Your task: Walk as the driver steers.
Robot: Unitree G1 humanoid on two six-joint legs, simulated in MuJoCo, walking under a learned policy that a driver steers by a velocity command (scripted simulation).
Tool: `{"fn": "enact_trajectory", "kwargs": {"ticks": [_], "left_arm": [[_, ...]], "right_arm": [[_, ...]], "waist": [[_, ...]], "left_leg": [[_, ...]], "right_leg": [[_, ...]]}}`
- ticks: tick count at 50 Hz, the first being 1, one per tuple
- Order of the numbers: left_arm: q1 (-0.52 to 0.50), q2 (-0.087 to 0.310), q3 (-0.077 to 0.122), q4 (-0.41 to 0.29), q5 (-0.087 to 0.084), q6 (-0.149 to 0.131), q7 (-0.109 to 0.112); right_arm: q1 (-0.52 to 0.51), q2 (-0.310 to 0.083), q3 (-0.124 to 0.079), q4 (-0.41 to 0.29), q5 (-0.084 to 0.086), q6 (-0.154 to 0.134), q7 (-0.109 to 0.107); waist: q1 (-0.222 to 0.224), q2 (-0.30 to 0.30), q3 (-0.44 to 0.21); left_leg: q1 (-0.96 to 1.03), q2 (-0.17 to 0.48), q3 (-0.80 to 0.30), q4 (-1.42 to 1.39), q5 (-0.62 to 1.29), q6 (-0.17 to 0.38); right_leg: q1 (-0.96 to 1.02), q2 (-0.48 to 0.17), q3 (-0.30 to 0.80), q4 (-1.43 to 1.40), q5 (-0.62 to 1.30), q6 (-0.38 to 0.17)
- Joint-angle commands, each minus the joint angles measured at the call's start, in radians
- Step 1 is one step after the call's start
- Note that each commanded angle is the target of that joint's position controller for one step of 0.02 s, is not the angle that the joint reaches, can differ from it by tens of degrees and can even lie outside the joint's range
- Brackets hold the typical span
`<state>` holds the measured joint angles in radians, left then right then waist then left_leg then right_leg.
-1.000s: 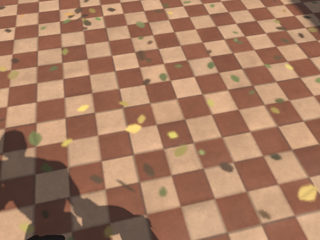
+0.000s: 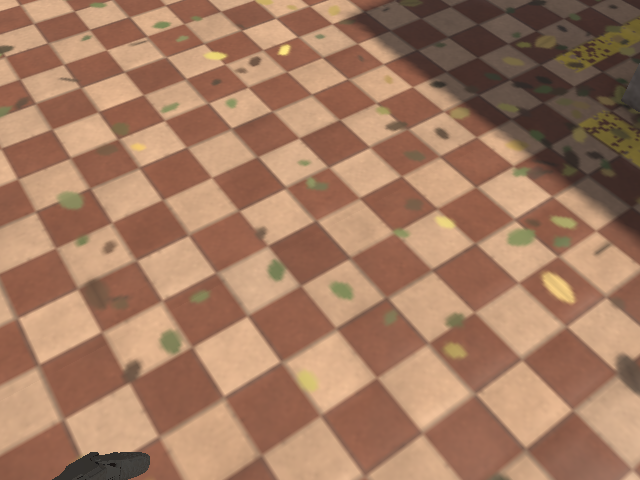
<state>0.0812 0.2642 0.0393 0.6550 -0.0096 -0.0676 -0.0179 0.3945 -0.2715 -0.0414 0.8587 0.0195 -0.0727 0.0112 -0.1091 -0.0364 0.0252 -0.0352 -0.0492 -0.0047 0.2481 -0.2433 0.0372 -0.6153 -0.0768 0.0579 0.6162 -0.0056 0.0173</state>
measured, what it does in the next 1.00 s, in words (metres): walks ahead, turning left: right foot, then left foot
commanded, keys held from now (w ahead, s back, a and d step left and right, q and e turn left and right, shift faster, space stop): q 0.32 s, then w+q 0.46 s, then q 0.22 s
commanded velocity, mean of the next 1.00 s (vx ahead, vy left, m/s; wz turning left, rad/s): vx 0.31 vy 0.00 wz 0.49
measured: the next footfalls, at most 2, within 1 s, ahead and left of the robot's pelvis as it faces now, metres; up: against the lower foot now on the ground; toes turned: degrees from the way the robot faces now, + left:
right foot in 0.10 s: +0.24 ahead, -0.14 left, +0.00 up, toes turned +4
left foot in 0.58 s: +0.20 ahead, +0.12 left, +0.00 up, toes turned +22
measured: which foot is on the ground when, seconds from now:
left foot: down 0.00-0.10, up 0.12-0.56, down 0.58-1.00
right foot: up 0.00-0.08, down 0.10-0.58, up 0.60-0.96, down 0.98-1.00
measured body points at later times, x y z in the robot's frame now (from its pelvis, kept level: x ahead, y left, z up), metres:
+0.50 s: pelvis +0.17 -0.02 +0.00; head +0.19 +0.00 +0.44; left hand +0.21 +0.29 -0.12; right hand +0.38 -0.26 -0.10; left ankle +0.18 +0.11 -0.72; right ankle +0.20 -0.15 -0.75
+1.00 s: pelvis +0.36 +0.06 -0.02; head +0.38 +0.09 +0.43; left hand +0.43 +0.40 -0.09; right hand +0.55 -0.19 -0.13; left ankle +0.17 +0.10 -0.74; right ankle +0.53 +0.04 -0.75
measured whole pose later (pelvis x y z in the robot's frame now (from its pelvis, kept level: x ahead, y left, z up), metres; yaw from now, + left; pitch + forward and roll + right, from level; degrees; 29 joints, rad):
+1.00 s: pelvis +0.36 +0.06 -0.02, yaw +34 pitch +2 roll +0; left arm -0.03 0.29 0.06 0.73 0.02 -0.10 -0.04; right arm 0.41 -0.33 -0.09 0.70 0.02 0.00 -0.05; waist -0.08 -0.01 0.03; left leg -0.08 -0.06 -0.19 0.56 -0.48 0.02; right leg -0.46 0.03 0.04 0.45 -0.01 -0.01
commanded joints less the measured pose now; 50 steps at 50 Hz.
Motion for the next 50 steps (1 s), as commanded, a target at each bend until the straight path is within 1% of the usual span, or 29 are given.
{"fn": "enact_trajectory", "kwargs": {"ticks": [1, 3, 4, 5, 6, 7, 8, 9, 10, 12, 14, 16, 20, 24, 26, 28, 29, 30, 31, 32, 33, 34, 35, 38, 41, 44, 48, 49, 50], "left_arm": [[-0.114, 0.067, 0.018, -0.098, -0.003, -0.032, -0.014], [-0.068, 0.098, 0.033, -0.086, 0.008, -0.043, -0.016], [0.018, 0.121, 0.045, -0.059, 0.019, -0.048, -0.011], [0.117, 0.165, 0.061, -0.036, 0.033, -0.050, -0.001], [0.255, 0.250, 0.079, -0.028, 0.056, -0.043, 0.014], [0.259, 0.255, 0.076, -0.030, 0.044, -0.018, 0.011], [0.237, 0.183, 0.063, -0.042, 0.031, 0.002, 0.012], [0.179, 0.140, 0.048, -0.039, 0.019, 0.010, 0.017], [0.120, 0.115, 0.039, -0.030, 0.014, 0.014, 0.018], [0.024, 0.109, 0.038, -0.018, 0.031, 0.013, 0.013], [-0.027, 0.115, 0.043, -0.008, 0.042, 0.004, 0.016], [-0.032, 0.130, 0.050, 0.010, 0.037, 0.001, 0.025], [-0.016, 0.179, 0.068, 0.043, 0.012, 0.006, 0.032], [0.026, 0.220, 0.084, 0.076, -0.012, 0.011, 0.017], [0.021, 0.223, 0.086, 0.088, -0.025, 0.020, 0.012], [0.024, 0.173, 0.073, 0.100, -0.021, 0.029, 0.009], [0.003, 0.102, 0.051, 0.089, 0.002, 0.028, 0.004], [-0.066, 0.077, 0.040, 0.007, 0.019, 0.013, 0.004], [-0.107, 0.136, 0.053, 0.008, 0.002, -0.011, -0.005], [-0.098, 0.161, 0.059, 0.006, -0.020, -0.030, -0.018], [-0.069, 0.166, 0.062, 0.032, -0.012, -0.040, -0.020], [-0.072, 0.171, 0.064, 0.042, 0.010, -0.047, -0.019], [-0.076, 0.163, 0.064, 0.048, 0.019, -0.050, -0.020], [-0.114, 0.114, 0.049, 0.049, 0.014, -0.045, -0.023], [-0.183, 0.079, 0.032, 0.028, 0.009, -0.039, -0.024], [-0.193, 0.100, 0.036, 0.010, 0.009, -0.034, -0.025], [-0.048, 0.164, 0.065, 0.047, 0.017, -0.039, -0.016], [0.022, 0.190, 0.073, 0.058, 0.034, -0.043, -0.009], [0.131, 0.253, 0.082, 0.060, 0.053, -0.041, 0.001]], "right_arm": [[0.013, -0.180, -0.042, -0.037, 0.007, 0.006, -0.012], [0.006, -0.193, -0.049, -0.033, 0.005, 0.021, -0.021], [-0.016, -0.191, -0.048, -0.042, 0.006, 0.025, -0.025], [-0.028, -0.170, -0.041, -0.060, 0.000, 0.021, -0.025], [-0.030, -0.098, -0.017, -0.107, -0.031, 0.013, -0.025], [0.156, -0.043, 0.004, -0.092, -0.015, 0.009, -0.023], [0.116, -0.152, -0.028, -0.074, 0.006, 0.020, -0.026], [0.022, -0.172, -0.040, -0.098, 0.017, 0.033, -0.031], [-0.008, -0.157, -0.042, -0.101, 0.010, 0.050, -0.038], [0.009, -0.123, -0.047, -0.105, 0.000, 0.096, -0.048], [0.011, -0.096, -0.048, -0.123, -0.002, 0.118, -0.052], [-0.034, -0.091, -0.049, -0.152, -0.010, 0.123, -0.048], [-0.130, -0.093, -0.045, -0.196, -0.007, 0.114, -0.014], [-0.195, -0.119, -0.053, -0.221, -0.005, 0.108, 0.005], [-0.175, -0.114, -0.055, -0.212, -0.004, 0.104, 0.010], [-0.067, -0.134, -0.071, -0.162, -0.001, 0.100, 0.002], [0.053, -0.212, -0.100, -0.132, 0.008, 0.096, -0.011], [0.101, -0.354, -0.127, -0.151, 0.004, 0.082, -0.012], [0.081, -0.273, -0.101, -0.174, -0.007, 0.051, -0.001], [0.040, -0.224, -0.084, -0.185, -0.012, 0.028, 0.000], [-0.002, -0.191, -0.074, -0.198, -0.005, 0.019, -0.002], [-0.033, -0.175, -0.067, -0.204, 0.006, 0.022, -0.006], [-0.045, -0.168, -0.061, -0.213, 0.001, 0.024, -0.015], [-0.039, -0.193, -0.069, -0.221, -0.006, 0.024, -0.037], [-0.025, -0.214, -0.079, -0.214, -0.005, 0.031, -0.051], [0.008, -0.222, -0.089, -0.198, 0.002, 0.048, -0.054], [-0.069, -0.194, -0.087, -0.229, 0.006, 0.060, -0.062], [-0.080, -0.159, -0.077, -0.245, 0.003, 0.058, -0.058], [-0.068, -0.093, -0.053, -0.277, -0.022, 0.059, -0.057]], "waist": [[0.026, 0.114, 0.038], [0.066, 0.134, 0.002], [0.117, 0.132, -0.051], [0.165, 0.114, -0.138], [0.204, -0.053, -0.302], [0.149, -0.278, -0.485], [0.176, -0.158, -0.445], [0.166, -0.116, -0.298], [0.139, -0.074, -0.215], [0.076, -0.104, -0.120], [0.053, -0.117, -0.093], [0.059, -0.094, -0.094], [0.092, -0.076, -0.099], [0.113, -0.053, -0.058], [0.091, -0.038, -0.043], [0.050, 0.007, -0.049], [0.015, 0.187, -0.068], [0.009, 0.408, -0.037], [-0.011, 0.266, -0.042], [0.023, 0.243, -0.022], [0.053, 0.182, -0.017], [0.065, 0.145, -0.015], [0.078, 0.145, -0.019], [0.080, 0.112, -0.023], [0.063, 0.143, 0.014], [0.056, 0.167, -0.007], [0.135, 0.187, -0.066], [0.167, 0.154, -0.136], [0.188, -0.017, -0.293]], "left_leg": [[-0.049, 0.253, -0.183, -0.029, 0.312, 0.146], [-0.009, 0.247, -0.200, 0.074, 0.450, 0.107], [-0.026, 0.210, -0.181, 0.170, 0.550, 0.077], [-0.109, 0.150, -0.152, 0.317, 0.514, 0.035], [-0.356, 0.057, -0.102, 0.637, 0.129, -0.024], [-0.569, -0.011, -0.092, 0.908, -0.490, -0.068], [-0.600, 0.039, -0.140, 0.996, -0.439, -0.081], [-0.664, 0.068, -0.100, 1.014, -0.378, -0.088], [-0.651, 0.100, -0.077, 0.992, -0.321, -0.101], [-0.518, 0.130, -0.055, 0.950, -0.237, -0.121], [-0.467, 0.128, -0.033, 0.897, -0.172, -0.130], [-0.464, 0.144, -0.034, 0.802, -0.093, -0.121], [-0.411, 0.162, -0.011, 0.610, 0.016, -0.070], [-0.403, 0.145, 0.031, 0.473, -0.060, -0.020], [-0.330, 0.128, 0.072, 0.370, -0.058, 0.010], [-0.144, 0.074, 0.097, 0.267, -0.060, 0.052], [0.006, 0.179, -0.104, 0.161, -0.089, 0.121], [0.160, 0.378, -0.634, 0.014, -0.281, 0.305], [0.173, 0.410, -0.694, -0.048, -0.303, 0.333], [0.150, 0.394, -0.613, -0.043, -0.238, 0.300], [0.118, 0.359, -0.519, -0.021, -0.138, 0.262], [0.099, 0.334, -0.457, -0.020, -0.030, 0.237], [0.065, 0.306, -0.404, -0.026, 0.065, 0.220], [0.006, 0.244, -0.289, -0.034, 0.218, 0.196], [-0.087, 0.198, -0.223, -0.004, 0.329, 0.162], [-0.122, 0.197, -0.246, 0.064, 0.408, 0.122], [-0.091, 0.173, -0.312, 0.239, 0.466, 0.064], [-0.125, 0.109, -0.289, 0.373, 0.447, 0.027], [-0.274, 0.021, -0.228, 0.654, 0.102, -0.022]], "right_leg": [[0.079, 0.047, -0.018, -0.093, 0.031, -0.005], [0.174, 0.070, -0.015, -0.152, 0.012, -0.030], [0.312, 0.085, -0.033, -0.201, 0.075, -0.055], [0.511, 0.030, -0.010, -0.194, 0.228, -0.088], [0.844, -0.205, 0.183, -0.084, 0.600, -0.169], [1.038, -0.425, 0.442, -0.078, 0.661, -0.323], [0.927, -0.360, 0.418, -0.140, 0.483, -0.298], [0.811, -0.312, 0.295, -0.170, 0.395, -0.265], [0.679, -0.268, 0.221, -0.212, 0.350, -0.248], [0.421, -0.217, 0.098, -0.310, 0.247, -0.239], [0.331, -0.210, 0.020, -0.365, 0.207, -0.255], [0.341, -0.222, -0.024, -0.378, 0.192, -0.260], [0.364, -0.240, -0.049, -0.449, -0.173, -0.244], [0.448, -0.268, -0.048, -0.445, -0.332, -0.216], [0.443, -0.258, -0.079, -0.400, -0.401, -0.188], [0.351, -0.190, -0.160, -0.241, -0.452, -0.133], [0.210, -0.093, -0.266, 0.081, -0.418, -0.067], [-0.202, 0.094, -0.229, 0.397, -0.613, 0.007], [-0.312, 0.065, -0.038, 0.521, -0.610, -0.012], [-0.322, 0.028, -0.006, 0.513, -0.510, -0.039], [-0.283, 0.001, -0.008, 0.481, -0.426, -0.042], [-0.255, -0.007, -0.010, 0.412, -0.356, -0.035], [-0.195, -0.008, -0.011, 0.359, -0.294, -0.025], [-0.091, 0.041, -0.036, 0.173, -0.133, 0.015], [0.023, 0.091, -0.046, -0.017, -0.011, 0.032], [0.135, 0.119, -0.035, -0.088, 0.054, 0.022], [0.308, 0.110, -0.014, -0.176, 0.053, -0.028], [0.457, 0.058, 0.002, -0.207, 0.165, -0.060], [0.732, -0.146, 0.187, -0.146, 0.450, -0.124]]}}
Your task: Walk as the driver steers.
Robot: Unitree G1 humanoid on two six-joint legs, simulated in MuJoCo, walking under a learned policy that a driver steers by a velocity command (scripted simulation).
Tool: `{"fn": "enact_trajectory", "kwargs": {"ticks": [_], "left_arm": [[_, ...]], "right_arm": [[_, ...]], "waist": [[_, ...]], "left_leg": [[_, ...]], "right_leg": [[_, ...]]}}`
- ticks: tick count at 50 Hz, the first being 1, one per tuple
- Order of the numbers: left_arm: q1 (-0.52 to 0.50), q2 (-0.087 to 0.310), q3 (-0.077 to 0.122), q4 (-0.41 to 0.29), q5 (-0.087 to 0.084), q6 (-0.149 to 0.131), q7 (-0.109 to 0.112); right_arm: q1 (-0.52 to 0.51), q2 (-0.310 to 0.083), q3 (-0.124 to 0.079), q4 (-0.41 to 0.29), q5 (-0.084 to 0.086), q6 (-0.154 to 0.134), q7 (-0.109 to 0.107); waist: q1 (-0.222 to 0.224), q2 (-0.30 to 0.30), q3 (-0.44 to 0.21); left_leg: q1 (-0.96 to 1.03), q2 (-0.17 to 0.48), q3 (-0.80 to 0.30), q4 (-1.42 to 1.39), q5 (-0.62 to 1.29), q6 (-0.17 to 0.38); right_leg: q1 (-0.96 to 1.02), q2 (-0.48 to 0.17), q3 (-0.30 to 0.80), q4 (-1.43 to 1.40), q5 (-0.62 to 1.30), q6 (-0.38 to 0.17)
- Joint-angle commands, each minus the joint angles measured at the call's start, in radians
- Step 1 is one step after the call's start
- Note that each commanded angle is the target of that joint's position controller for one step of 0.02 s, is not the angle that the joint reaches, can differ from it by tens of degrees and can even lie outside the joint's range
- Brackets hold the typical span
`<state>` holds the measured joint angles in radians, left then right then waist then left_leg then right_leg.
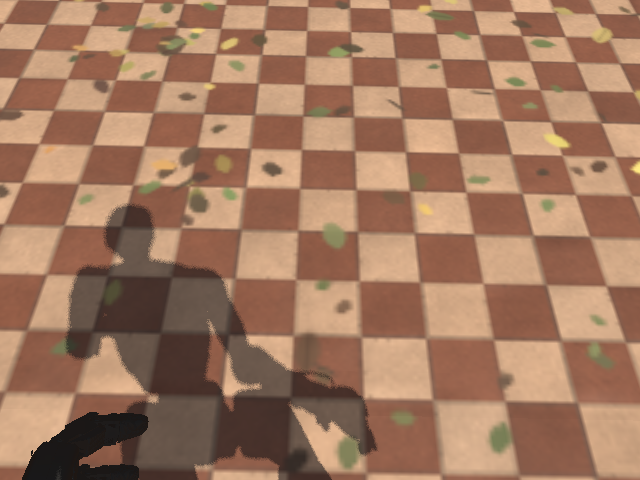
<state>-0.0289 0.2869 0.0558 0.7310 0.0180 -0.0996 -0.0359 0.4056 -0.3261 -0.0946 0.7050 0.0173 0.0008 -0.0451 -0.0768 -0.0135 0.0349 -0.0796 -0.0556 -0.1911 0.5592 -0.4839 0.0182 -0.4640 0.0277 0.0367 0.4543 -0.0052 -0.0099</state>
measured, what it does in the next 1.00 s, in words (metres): steps on the spot: left foot, then right foot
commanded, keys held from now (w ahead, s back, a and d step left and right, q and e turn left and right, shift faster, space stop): q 0.18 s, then no key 0.82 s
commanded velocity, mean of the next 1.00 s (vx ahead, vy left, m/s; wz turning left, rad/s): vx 0.04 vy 0.00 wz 0.24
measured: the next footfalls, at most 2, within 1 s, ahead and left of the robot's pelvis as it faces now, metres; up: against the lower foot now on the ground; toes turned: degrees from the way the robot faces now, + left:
left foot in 0.40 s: +0.11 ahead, +0.14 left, +0.00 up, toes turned +11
right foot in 0.68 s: +0.15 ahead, -0.11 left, +0.00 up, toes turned +11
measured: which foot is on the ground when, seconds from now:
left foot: down 0.00-0.00, up 0.02-0.38, down 0.40-1.00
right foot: down 0.00-0.40, up 0.42-0.66, down 0.68-1.00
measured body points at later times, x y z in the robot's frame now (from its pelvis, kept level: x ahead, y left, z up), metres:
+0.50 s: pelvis +0.07 +0.02 +0.02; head +0.10 +0.05 +0.46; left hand +0.14 +0.32 -0.12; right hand +0.29 -0.21 -0.06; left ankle +0.07 +0.13 -0.72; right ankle +0.12 -0.12 -0.70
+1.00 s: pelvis +0.09 +0.00 +0.02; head +0.10 +0.00 +0.47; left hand +0.13 +0.28 -0.12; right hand +0.26 -0.23 -0.11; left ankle +0.07 +0.13 -0.72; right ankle +0.11 -0.12 -0.72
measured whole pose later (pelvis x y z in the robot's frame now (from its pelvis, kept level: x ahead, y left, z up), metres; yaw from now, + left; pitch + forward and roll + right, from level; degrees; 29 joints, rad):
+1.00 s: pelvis +0.09 +0.00 +0.02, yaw +12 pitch -2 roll +0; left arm 0.13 0.26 0.01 1.01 0.01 0.00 0.01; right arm 0.18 -0.26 -0.05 0.85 -0.01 0.02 -0.03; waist 0.01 0.01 0.04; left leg -0.19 0.00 -0.02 0.47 -0.24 -0.01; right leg -0.16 -0.02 -0.01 0.47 -0.28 0.01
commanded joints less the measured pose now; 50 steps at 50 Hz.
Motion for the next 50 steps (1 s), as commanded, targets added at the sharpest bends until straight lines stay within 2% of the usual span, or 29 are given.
{"fn": "enact_trajectory", "kwargs": {"ticks": [1, 2, 3, 4, 5, 7, 8, 10, 12, 17, 19, 20, 21, 22, 23, 24, 25, 26, 28, 29, 31, 33, 34, 35, 36, 37, 38, 42, 50], "left_arm": [[0.237, 0.258, 0.068, -0.005, 0.023, 0.013, 0.016], [0.185, 0.180, 0.053, -0.027, -0.004, 0.029, 0.016], [0.133, 0.110, 0.033, -0.046, -0.011, 0.040, 0.023], [0.085, 0.090, 0.023, -0.044, -0.006, 0.052, 0.027], [0.053, 0.083, 0.020, -0.040, -0.004, 0.061, 0.031], [0.036, 0.114, 0.030, -0.021, 0.010, 0.062, 0.041], [0.040, 0.121, 0.033, -0.013, 0.009, 0.060, 0.044], [0.055, 0.137, 0.039, 0.002, 0.001, 0.059, 0.050], [0.047, 0.152, 0.041, 0.008, -0.004, 0.067, 0.050], [0.055, 0.182, 0.041, 0.039, -0.027, 0.093, 0.033], [0.056, 0.161, 0.028, 0.057, -0.041, 0.100, 0.029], [0.102, 0.120, 0.013, 0.080, -0.040, 0.098, 0.026], [0.135, 0.052, -0.012, 0.072, -0.004, 0.092, 0.017], [0.123, 0.051, -0.012, 0.059, -0.001, 0.091, 0.023], [0.080, 0.129, 0.006, 0.059, -0.007, 0.098, 0.031], [0.090, 0.139, 0.015, 0.066, -0.019, 0.103, 0.032], [0.119, 0.134, 0.019, 0.090, -0.021, 0.110, 0.038], [0.136, 0.139, 0.023, 0.101, -0.014, 0.116, 0.041], [0.156, 0.107, 0.015, 0.116, -0.017, 0.117, 0.037], [0.150, 0.090, 0.008, 0.119, -0.020, 0.114, 0.035], [0.137, 0.080, 0.000, 0.124, -0.026, 0.112, 0.032], [0.167, 0.072, -0.008, 0.141, -0.018, 0.109, 0.028], [0.171, 0.099, -0.006, 0.145, -0.003, 0.108, 0.028], [0.166, 0.161, 0.003, 0.142, 0.000, 0.109, 0.033], [0.133, 0.178, 0.009, 0.160, -0.015, 0.111, 0.032], [0.118, 0.133, 0.001, 0.155, -0.016, 0.108, 0.028], [0.119, 0.118, -0.004, 0.167, -0.008, 0.103, 0.030], [0.140, 0.104, -0.014, 0.208, -0.010, 0.084, 0.040], [0.144, 0.100, -0.024, 0.254, -0.010, 0.093, 0.054]], "right_arm": [[0.166, 0.012, 0.015, -0.117, -0.004, -0.011, 0.006], [0.177, -0.113, -0.011, -0.072, 0.011, -0.001, 0.007], [0.046, -0.165, -0.027, -0.086, 0.015, 0.014, 0.004], [-0.008, -0.168, -0.031, -0.090, 0.010, 0.030, -0.005], [-0.036, -0.164, -0.034, -0.102, 0.002, 0.044, -0.010], [-0.033, -0.105, -0.020, -0.114, 0.002, 0.059, -0.008], [-0.044, -0.084, -0.013, -0.122, 0.001, 0.058, -0.008], [-0.092, -0.070, -0.003, -0.145, -0.008, 0.053, -0.005], [-0.119, -0.059, 0.007, -0.154, -0.013, 0.048, 0.004], [-0.153, -0.068, 0.014, -0.150, -0.014, 0.047, 0.026], [-0.120, -0.066, 0.012, -0.128, -0.020, 0.044, 0.033], [-0.125, -0.090, 0.007, -0.132, -0.026, 0.043, 0.032], [-0.135, -0.166, -0.003, -0.152, -0.035, 0.045, 0.020], [-0.207, -0.176, 0.004, -0.172, -0.055, 0.039, 0.021], [-0.223, -0.130, 0.012, -0.174, -0.060, 0.022, 0.028], [-0.239, -0.102, 0.023, -0.155, -0.062, 0.006, 0.031], [-0.260, -0.107, 0.021, -0.146, -0.054, -0.004, 0.033], [-0.282, -0.097, 0.024, -0.138, -0.043, -0.012, 0.033], [-0.298, -0.075, 0.032, -0.119, -0.038, -0.013, 0.032], [-0.298, -0.069, 0.032, -0.110, -0.036, -0.010, 0.033], [-0.295, -0.062, 0.033, -0.091, -0.032, -0.002, 0.034], [-0.303, -0.047, 0.038, -0.066, -0.019, 0.005, 0.036], [-0.270, -0.039, 0.040, -0.048, -0.022, 0.000, 0.038], [-0.241, -0.034, 0.042, -0.038, -0.039, -0.006, 0.042], [-0.216, -0.025, 0.042, -0.031, -0.048, -0.005, 0.042], [-0.269, -0.052, 0.038, -0.021, -0.048, -0.002, 0.037], [-0.294, -0.057, 0.032, -0.021, -0.040, 0.001, 0.031], [-0.285, -0.039, 0.030, 0.015, -0.036, 0.013, 0.017], [-0.258, -0.038, 0.024, 0.115, -0.029, 0.004, 0.012]], "waist": [[0.037, -0.332, -0.446], [0.049, -0.210, -0.398], [0.078, -0.137, -0.259], [0.069, -0.084, -0.193], [0.059, -0.091, -0.138], [0.042, -0.128, -0.094], [0.047, -0.127, -0.095], [0.065, -0.105, -0.115], [0.068, -0.090, -0.138], [0.073, -0.095, -0.120], [0.041, -0.086, -0.118], [0.043, -0.051, -0.114], [0.090, 0.159, -0.148], [0.101, 0.282, -0.121], [0.057, 0.218, -0.101], [0.072, 0.218, -0.094], [0.083, 0.196, -0.095], [0.089, 0.187, -0.092], [0.104, 0.157, -0.110], [0.097, 0.153, -0.119], [0.082, 0.150, -0.133], [0.110, 0.131, -0.132], [0.098, 0.098, -0.137], [0.058, 0.009, -0.121], [0.025, -0.080, -0.095], [0.068, -0.055, -0.059], [0.073, -0.048, -0.051], [0.081, -0.032, -0.048], [0.090, 0.012, -0.032]], "left_leg": [[-0.477, -0.073, 0.010, 0.636, -0.299, -0.050], [-0.525, 0.016, -0.012, 0.746, -0.197, -0.071], [-0.561, 0.050, 0.040, 0.754, -0.125, -0.081], [-0.543, 0.083, 0.067, 0.723, -0.069, -0.089], [-0.517, 0.107, 0.078, 0.692, -0.035, -0.095], [-0.419, 0.114, 0.125, 0.620, 0.016, -0.093], [-0.417, 0.118, 0.136, 0.576, 0.027, -0.092], [-0.417, 0.138, 0.133, 0.487, 0.061, -0.088], [-0.359, 0.141, 0.139, 0.386, 0.104, -0.078], [-0.230, 0.103, 0.188, 0.138, 0.168, -0.048], [-0.101, 0.070, 0.216, -0.070, 0.281, -0.014], [-0.018, 0.095, 0.165, -0.168, 0.373, 0.015], [0.069, 0.295, -0.078, -0.223, 0.622, 0.074], [-0.046, 0.409, -0.202, -0.246, 0.571, 0.222], [-0.091, 0.380, -0.181, -0.264, 0.503, 0.253], [-0.092, 0.346, -0.133, -0.260, 0.512, 0.231], [-0.080, 0.312, -0.087, -0.247, 0.533, 0.204], [-0.078, 0.302, -0.060, -0.229, 0.614, 0.190], [-0.085, 0.267, 0.002, -0.189, 0.762, 0.180], [-0.069, 0.259, 0.013, -0.175, 0.785, 0.180], [-0.041, 0.259, 0.001, -0.157, 0.785, 0.185], [-0.065, 0.230, 0.011, -0.143, 0.663, 0.144], [-0.090, 0.199, 0.014, -0.147, 0.529, 0.099], [-0.123, 0.143, 0.055, -0.125, 0.390, 0.058], [-0.099, 0.098, 0.102, -0.158, 0.319, 0.022], [-0.072, 0.087, 0.116, -0.134, 0.311, 0.004], [-0.066, 0.089, 0.122, -0.121, 0.327, 0.005], [-0.064, 0.096, 0.118, -0.131, 0.403, 0.008], [-0.079, 0.092, 0.133, -0.150, 0.409, -0.013]], "right_leg": [[0.804, -0.503, 0.574, -0.006, 0.538, -0.298], [0.701, -0.470, 0.575, -0.064, 0.265, -0.290], [0.575, -0.401, 0.397, -0.088, 0.143, -0.242], [0.457, -0.345, 0.297, -0.114, 0.062, -0.214], [0.352, -0.314, 0.234, -0.140, 0.014, -0.207], [0.215, -0.272, 0.122, -0.201, 0.000, -0.212], [0.221, -0.280, 0.097, -0.211, 0.031, -0.227], [0.260, -0.315, 0.083, -0.215, 0.095, -0.256], [0.263, -0.321, 0.051, -0.212, 0.110, -0.259], [0.269, -0.312, 0.014, -0.178, 0.017, -0.227], [0.238, -0.281, -0.009, -0.103, -0.042, -0.172], [0.189, -0.245, -0.035, -0.050, -0.116, -0.102], [0.100, -0.151, -0.136, 0.147, -0.301, -0.005], [0.036, -0.066, -0.120, 0.206, -0.519, 0.047], [0.044, -0.083, -0.061, 0.323, -0.548, 0.064], [0.029, -0.084, -0.040, 0.378, -0.537, 0.065], [0.024, -0.088, -0.029, 0.403, -0.520, 0.070], [0.030, -0.095, -0.018, 0.412, -0.488, 0.081], [0.095, -0.091, -0.027, 0.369, -0.449, 0.093], [0.116, -0.088, -0.035, 0.316, -0.430, 0.096], [0.159, -0.080, -0.046, 0.194, -0.363, 0.095], [0.274, -0.071, -0.056, -0.046, -0.135, 0.074], [0.341, -0.099, -0.015, -0.080, 0.002, 0.055], [0.358, -0.154, 0.032, -0.060, 0.121, 0.022], [0.275, -0.150, 0.018, -0.037, -0.039, -0.024], [0.219, -0.130, 0.020, -0.062, -0.149, -0.027], [0.205, -0.126, 0.022, -0.079, -0.179, -0.017], [0.235, -0.108, 0.004, -0.077, -0.142, 0.006], [0.263, -0.093, -0.001, -0.081, -0.155, -0.006]]}}
Keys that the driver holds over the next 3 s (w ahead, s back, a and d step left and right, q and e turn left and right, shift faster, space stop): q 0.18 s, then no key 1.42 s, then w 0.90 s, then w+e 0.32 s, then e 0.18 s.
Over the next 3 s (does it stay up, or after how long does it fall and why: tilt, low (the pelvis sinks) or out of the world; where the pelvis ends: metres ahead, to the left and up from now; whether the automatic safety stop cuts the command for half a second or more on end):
stays up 0.71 0.17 0.01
